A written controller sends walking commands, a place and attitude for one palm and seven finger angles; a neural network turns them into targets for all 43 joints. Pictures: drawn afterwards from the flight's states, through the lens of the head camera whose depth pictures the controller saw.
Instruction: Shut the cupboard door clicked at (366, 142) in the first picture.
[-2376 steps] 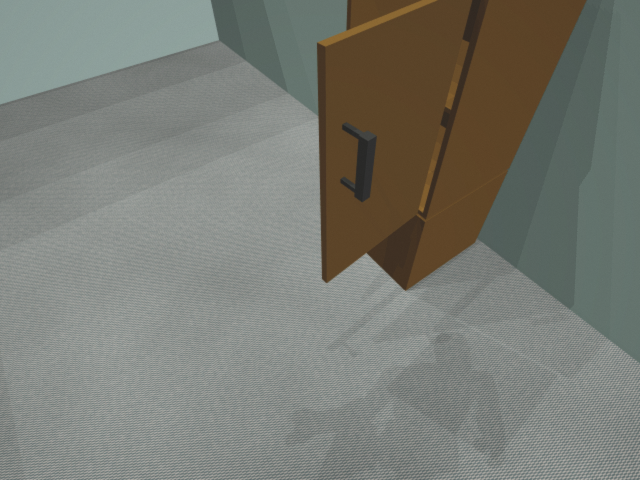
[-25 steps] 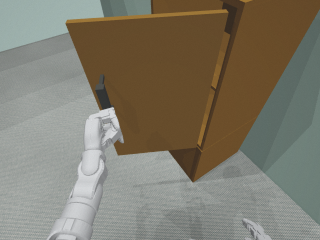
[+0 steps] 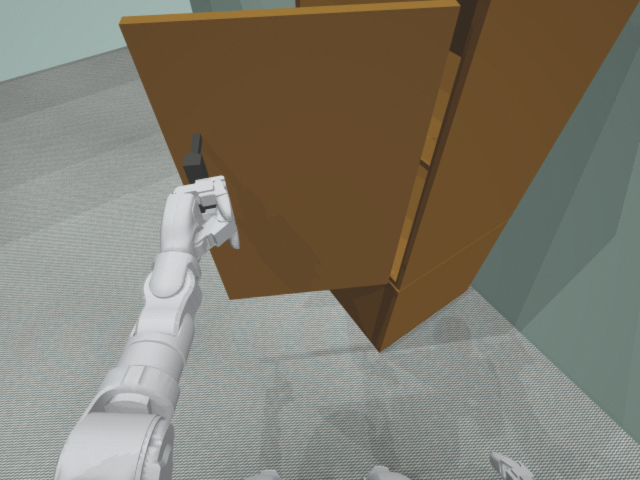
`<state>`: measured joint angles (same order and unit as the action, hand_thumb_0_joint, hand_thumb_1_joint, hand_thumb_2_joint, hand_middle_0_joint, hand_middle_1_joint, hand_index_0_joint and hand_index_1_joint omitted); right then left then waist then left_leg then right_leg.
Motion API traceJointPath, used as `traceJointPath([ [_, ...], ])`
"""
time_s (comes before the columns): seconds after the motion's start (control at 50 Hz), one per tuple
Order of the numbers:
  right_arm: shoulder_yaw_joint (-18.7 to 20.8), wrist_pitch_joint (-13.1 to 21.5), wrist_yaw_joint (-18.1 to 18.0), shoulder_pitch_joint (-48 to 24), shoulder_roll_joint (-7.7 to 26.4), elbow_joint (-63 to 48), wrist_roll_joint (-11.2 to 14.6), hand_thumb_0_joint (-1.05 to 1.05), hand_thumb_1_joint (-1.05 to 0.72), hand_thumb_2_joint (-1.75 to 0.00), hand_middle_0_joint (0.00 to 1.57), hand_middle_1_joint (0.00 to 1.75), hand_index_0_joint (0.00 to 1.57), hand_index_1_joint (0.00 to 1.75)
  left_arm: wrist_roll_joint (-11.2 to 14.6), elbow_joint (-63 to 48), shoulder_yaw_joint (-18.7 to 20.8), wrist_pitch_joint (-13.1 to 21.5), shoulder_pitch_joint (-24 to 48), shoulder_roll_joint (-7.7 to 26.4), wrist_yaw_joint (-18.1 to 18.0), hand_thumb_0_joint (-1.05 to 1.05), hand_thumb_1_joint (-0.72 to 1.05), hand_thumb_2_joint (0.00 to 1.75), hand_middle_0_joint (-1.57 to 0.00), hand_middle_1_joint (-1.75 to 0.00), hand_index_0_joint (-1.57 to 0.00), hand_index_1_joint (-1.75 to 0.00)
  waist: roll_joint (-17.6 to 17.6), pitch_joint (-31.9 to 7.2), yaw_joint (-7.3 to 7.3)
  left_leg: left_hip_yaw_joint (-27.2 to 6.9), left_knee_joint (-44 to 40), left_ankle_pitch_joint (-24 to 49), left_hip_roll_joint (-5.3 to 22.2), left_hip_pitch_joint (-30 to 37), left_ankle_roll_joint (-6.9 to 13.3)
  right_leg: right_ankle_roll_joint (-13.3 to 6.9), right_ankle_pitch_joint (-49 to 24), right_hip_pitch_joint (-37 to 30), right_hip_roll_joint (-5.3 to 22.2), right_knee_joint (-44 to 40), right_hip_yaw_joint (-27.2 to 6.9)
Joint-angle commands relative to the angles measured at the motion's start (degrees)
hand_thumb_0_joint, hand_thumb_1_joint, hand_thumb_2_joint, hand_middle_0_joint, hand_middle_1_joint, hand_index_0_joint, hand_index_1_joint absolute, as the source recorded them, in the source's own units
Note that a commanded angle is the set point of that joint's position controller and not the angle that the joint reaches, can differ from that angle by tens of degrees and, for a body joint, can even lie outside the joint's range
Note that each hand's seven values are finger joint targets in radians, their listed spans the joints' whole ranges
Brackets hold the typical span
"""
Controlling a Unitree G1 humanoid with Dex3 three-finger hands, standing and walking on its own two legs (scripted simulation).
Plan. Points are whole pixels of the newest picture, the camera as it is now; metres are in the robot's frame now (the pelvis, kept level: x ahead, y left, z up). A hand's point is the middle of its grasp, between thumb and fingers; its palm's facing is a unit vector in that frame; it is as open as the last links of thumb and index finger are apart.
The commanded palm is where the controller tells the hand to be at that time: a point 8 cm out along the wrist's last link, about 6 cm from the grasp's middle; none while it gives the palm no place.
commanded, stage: push the door shut along its arc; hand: left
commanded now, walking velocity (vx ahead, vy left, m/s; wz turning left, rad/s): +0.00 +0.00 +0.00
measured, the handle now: (206, 186) +0.49 +0.17 +0.08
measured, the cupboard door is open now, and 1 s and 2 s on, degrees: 62 46 35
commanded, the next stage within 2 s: pull the fist back off the door in 1.42 s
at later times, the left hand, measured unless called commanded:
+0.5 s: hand (235, 194) +0.47 +0.12 +0.08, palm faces -0.12 -0.99 -0.04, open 3.1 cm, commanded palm +0.47 +0.16 +0.08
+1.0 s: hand (278, 154) +0.54 +0.07 +0.09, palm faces -0.26 -0.97 -0.01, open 3.1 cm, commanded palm +0.54 +0.12 +0.08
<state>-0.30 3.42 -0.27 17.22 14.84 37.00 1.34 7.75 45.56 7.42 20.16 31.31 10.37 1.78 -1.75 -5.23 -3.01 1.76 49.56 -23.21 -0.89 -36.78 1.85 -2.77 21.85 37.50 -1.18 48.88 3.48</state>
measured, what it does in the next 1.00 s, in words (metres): stands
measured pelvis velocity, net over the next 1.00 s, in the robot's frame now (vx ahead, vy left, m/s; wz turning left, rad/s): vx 0.00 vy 0.01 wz -0.03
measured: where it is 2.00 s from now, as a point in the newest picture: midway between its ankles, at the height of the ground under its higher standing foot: outside the picture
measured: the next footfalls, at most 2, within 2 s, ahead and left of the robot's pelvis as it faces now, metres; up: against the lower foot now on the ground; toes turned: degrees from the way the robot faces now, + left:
none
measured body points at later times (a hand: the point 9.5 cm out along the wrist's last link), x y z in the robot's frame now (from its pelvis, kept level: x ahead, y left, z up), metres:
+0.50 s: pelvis -0.02 +0.01 -0.02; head +0.07 +0.02 +0.42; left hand +0.47 +0.18 +0.09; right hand +0.01 -0.25 -0.13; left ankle +0.01 +0.10 -0.70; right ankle +0.02 -0.09 -0.70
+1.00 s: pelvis +0.00 +0.01 -0.03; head +0.13 +0.01 +0.40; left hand +0.55 +0.12 +0.09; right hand -0.04 -0.25 -0.14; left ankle +0.01 +0.10 -0.70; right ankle +0.02 -0.09 -0.70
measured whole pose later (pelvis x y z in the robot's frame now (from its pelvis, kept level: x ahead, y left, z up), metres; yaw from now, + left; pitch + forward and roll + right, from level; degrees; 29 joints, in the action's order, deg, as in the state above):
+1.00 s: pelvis +0.00 +0.01 -0.03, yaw -2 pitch +22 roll -2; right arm -1.3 2.5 1.9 25.4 16.5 37.1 -0.8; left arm 3.3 74.6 16.6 19.4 65.8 24.0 13.8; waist -3.4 -6.1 -13.4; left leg 2.4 59.5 -26.4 0.5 -55.2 2.9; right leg -2.0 23.2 55.3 -2.3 56.4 3.1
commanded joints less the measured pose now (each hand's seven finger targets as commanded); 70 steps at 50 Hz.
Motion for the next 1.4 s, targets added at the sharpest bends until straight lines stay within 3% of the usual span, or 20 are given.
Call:
traceJointPath([
  [0.0,2.74,1.83,-0.54,2.72,7.59,-5.17,0.28,0.00,-0.90,-0.90,0.20,0.30,0.20,0.30,0.27,-7.67,2.12,4.85,30.45,9.54,1.43,0.00,0.90,0.90,-1.30,-1.50,-1.30,-1.50,4.06,-17.91,-2.82,-2.64,-5.25,9.08,0.10,5.31,0.05,1.78,-13.59,-8.91,0.83,-6.55,-4.64],
  [0.06,2.86,1.82,-0.51,3.88,8.00,-4.44,0.40,0.00,-0.90,-0.90,0.20,0.30,0.20,0.30,0.08,-4.40,0.43,5.27,35.53,8.49,2.64,0.00,0.90,0.90,-1.30,-1.50,-1.30,-1.50,1.08,-17.99,-3.95,-3.50,-4.94,8.31,0.24,7.08,-0.02,1.43,-11.56,-4.99,0.43,-6.09,-3.99],
  [0.12,2.90,1.85,-0.42,5.24,8.54,-3.49,0.41,0.00,-0.90,-0.90,0.20,0.30,0.20,0.30,0.07,0.47,-0.17,5.40,40.49,8.60,3.54,0.00,0.90,0.90,-1.30,-1.50,-1.30,-1.50,2.45,-17.33,-5.38,-4.58,-4.83,5.83,0.46,6.53,-0.08,1.34,-8.10,-1.82,0.17,-6.01,-3.49],
  [0.18,3.09,2.15,-0.11,6.70,9.01,-2.88,0.14,0.00,-0.90,-0.90,0.20,0.30,0.20,0.30,0.15,2.41,-1.81,5.98,43.83,6.79,4.63,0.00,0.90,0.90,-1.30,-1.50,-1.30,-1.50,0.29,-20.10,-6.13,-5.78,-4.44,7.54,0.71,9.44,-0.33,1.06,-8.18,1.00,-0.06,-4.90,-2.71],
  [0.32,2.97,2.37,0.05,8.90,10.14,-1.82,-0.18,0.00,-0.90,-0.90,0.20,0.30,0.20,0.30,0.78,7.78,1.42,6.48,49.93,11.62,7.08,0.00,0.90,0.90,-1.30,-1.50,-1.30,-1.50,1.11,-20.95,-7.40,-6.48,-3.05,5.89,0.81,6.45,-0.16,0.93,-6.46,2.89,-0.35,-3.89,-2.99],
  [0.42,3.12,2.55,0.41,10.39,10.50,-1.25,-0.42,0.00,-0.90,-0.90,0.20,0.30,0.20,0.30,-0.02,8.35,-0.34,6.95,55.21,11.28,8.52,0.00,0.90,0.90,-1.30,-1.50,-1.30,-1.50,-2.60,-21.87,-8.79,-7.83,-2.34,6.04,1.38,8.30,-0.45,0.75,-5.55,7.54,-0.47,-2.56,-2.52],
  [0.54,2.88,2.95,0.37,12.34,11.37,-0.39,-0.62,0.00,-0.90,-0.90,0.20,0.30,0.20,0.30,0.01,12.51,0.90,5.45,59.79,13.64,9.28,0.00,0.90,0.90,-1.30,-1.50,-1.30,-1.50,-0.97,-21.19,-10.75,-8.58,-1.62,3.45,1.55,5.82,-0.10,0.89,-3.65,9.82,-0.62,-2.31,-2.54],
  [0.56,2.87,3.06,0.30,12.82,11.40,-0.20,-0.82,0.00,-0.90,-0.90,0.20,0.30,0.20,0.30,-0.10,12.40,0.51,5.43,61.34,13.27,9.40,0.00,0.90,0.90,-1.30,-1.50,-1.30,-1.50,-2.20,-21.72,-11.29,-8.38,-1.25,4.45,1.46,6.47,0.06,0.92,-4.21,10.55,-0.68,-2.14,-2.58],
  [0.68,2.89,2.91,0.60,14.71,11.89,0.42,-1.17,0.00,-0.90,-0.90,0.20,0.30,0.20,0.30,-0.84,13.69,1.32,4.81,65.22,15.54,10.75,0.00,0.90,0.90,-1.30,-1.50,-1.30,-1.50,-5.40,-25.94,-12.01,-9.68,0.92,9.13,2.00,8.83,-0.36,0.68,-6.33,13.33,-0.69,-0.39,-2.31],
  [0.8,2.40,2.00,0.86,16.76,12.02,-0.43,-1.71,0.00,-0.90,-0.90,0.20,0.30,0.20,0.30,-1.70,17.11,7.10,3.32,66.28,22.02,10.44,0.00,0.90,0.90,-1.30,-1.50,-1.30,-1.50,-3.09,-27.07,-11.79,-8.79,2.71,12.95,1.79,4.69,0.09,0.89,-9.16,10.27,-1.02,0.49,-2.61],
  [0.86,2.33,1.14,1.21,17.75,12.02,-1.44,-1.97,0.00,-0.90,-0.90,0.20,0.30,0.20,0.30,-2.66,17.74,10.25,3.26,63.91,25.91,10.58,0.00,0.90,0.90,-1.30,-1.50,-1.30,-1.50,-4.73,-29.84,-10.71,-7.68,3.87,16.84,1.48,3.48,0.19,0.88,-13.03,7.49,-1.20,1.55,-3.09],
  [0.92,2.48,-0.16,1.73,18.26,11.74,-2.55,-1.91,0.00,-0.90,-0.90,0.20,0.30,0.20,0.30,-3.71,17.68,10.91,2.49,60.52,26.57,11.32,0.00,0.90,0.90,-1.30,-1.50,-1.30,-1.50,-3.74,-31.07,-9.74,-6.64,4.42,19.56,1.42,2.20,0.17,1.11,-17.13,4.37,-1.29,1.71,-3.46],
  [0.96,2.44,-1.06,1.51,19.11,11.85,-2.85,-1.73,0.00,-0.90,-0.90,0.20,0.30,0.20,0.30,-3.90,18.12,11.54,1.65,60.51,27.87,11.90,0.00,0.90,0.90,-1.30,-1.50,-1.30,-1.50,-1.92,-30.29,-10.28,-6.18,4.43,19.86,1.33,0.63,0.51,1.21,-19.08,2.65,-1.53,1.50,-3.68],
  [1.0,2.59,-1.64,1.29,18.92,11.52,-2.85,-1.51,0.00,-0.90,-0.90,0.20,0.30,0.20,0.30,-4.04,17.02,8.87,1.00,63.17,25.35,12.75,0.00,0.90,0.90,-1.30,-1.50,-1.30,-1.50,-2.27,-29.07,-11.55,-5.77,4.39,18.55,1.41,0.64,0.59,1.58,-18.72,3.64,-1.43,0.65,-3.79],
  [1.08,2.48,-1.71,0.74,19.66,11.65,-1.65,-1.50,0.00,-0.90,-0.90,0.20,0.30,0.20,0.30,-3.40,17.49,7.57,0.04,68.65,24.92,13.83,0.00,0.90,0.90,-1.30,-1.50,-1.30,-1.50,-2.79,-28.24,-13.55,-6.11,4.77,16.98,1.43,1.13,0.92,1.67,-17.27,5.50,-1.55,-0.18,-3.95],
  [1.14,2.61,-1.24,0.56,19.80,11.68,-0.87,-1.71,0.00,-0.90,-0.90,0.20,0.30,0.20,0.30,-2.81,16.79,6.87,-0.09,70.76,24.44,14.93,0.00,0.90,0.90,-1.30,-1.50,-1.30,-1.50,-4.19,-29.75,-13.97,-6.37,5.32,17.29,1.42,2.51,0.91,1.52,-16.97,6.19,-1.55,-0.24,-3.88],
  [1.18,2.54,-0.75,0.43,19.66,11.51,0.08,-1.82,0.00,-0.90,-0.90,0.20,0.30,0.20,0.30,-2.38,16.60,4.52,0.09,73.81,22.06,15.65,0.00,0.90,0.90,-1.30,-1.50,-1.30,-1.50,-7.09,-30.01,-14.91,-6.90,5.98,18.83,1.56,5.35,0.76,1.42,-16.90,9.35,-1.59,0.08,-3.55],
  [1.24,2.37,-0.17,0.22,19.53,11.82,1.06,-1.88,0.00,-0.90,-0.90,0.20,0.30,0.20,0.30,-2.24,19.36,3.92,-0.71,76.05,21.89,16.17,0.00,0.90,0.90,-1.30,-1.50,-1.30,-1.50,-5.59,-27.53,-16.17,-7.08,6.41,15.26,1.64,2.57,1.03,1.52,-13.33,11.02,-1.67,-0.30,-3.52],
  [1.34,2.11,1.08,-0.07,19.20,12.23,2.11,-2.13,0.00,-0.90,-0.90,0.20,0.30,0.20,0.30,-2.22,20.48,2.83,-1.27,80.03,21.37,16.85,0.00,0.90,0.90,-1.30,-1.50,-1.30,-1.50,-8.07,-28.06,-17.19,-7.70,7.54,14.25,1.92,2.14,1.11,1.24,-11.05,14.04,-1.64,0.79,-3.13],
  [1.38,2.24,1.56,-0.13,19.27,12.33,2.60,-2.31,0.00,-0.90,-0.90,0.20,0.30,0.20,0.30,-2.28,20.31,1.66,-1.25,81.68,19.41,16.88,0.00,0.90,0.90,-1.30,-1.50,-1.30,-1.50,-9.33,-29.40,-17.75,-8.50,8.15,15.52,2.15,4.52,1.05,1.20,-10.74,16.89,-1.71,1.58,-2.64],
])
